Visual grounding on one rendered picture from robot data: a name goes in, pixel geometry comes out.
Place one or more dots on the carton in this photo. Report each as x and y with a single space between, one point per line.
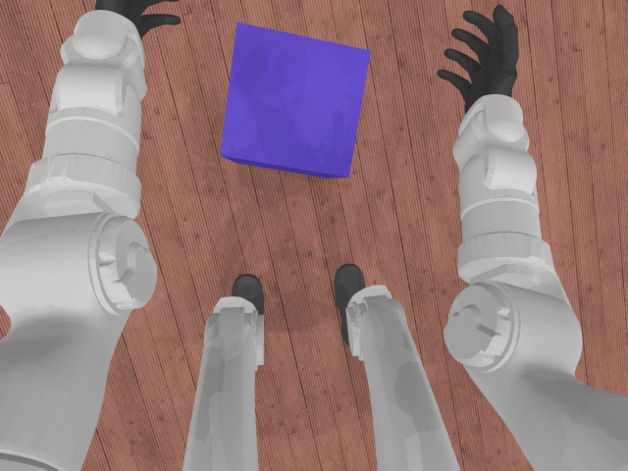
293 102

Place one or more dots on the right robot upper arm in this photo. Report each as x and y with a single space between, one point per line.
521 349

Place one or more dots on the right robot forearm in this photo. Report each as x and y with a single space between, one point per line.
499 208

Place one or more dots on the left robot hand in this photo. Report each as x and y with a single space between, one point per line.
132 10

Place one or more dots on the right robot hand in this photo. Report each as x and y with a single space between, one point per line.
497 73

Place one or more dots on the left robot upper arm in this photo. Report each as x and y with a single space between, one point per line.
69 285

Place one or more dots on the robot left shin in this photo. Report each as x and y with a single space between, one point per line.
224 302

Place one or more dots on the left robot forearm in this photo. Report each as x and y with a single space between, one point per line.
92 134

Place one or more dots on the robot right foot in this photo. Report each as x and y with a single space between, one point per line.
348 281

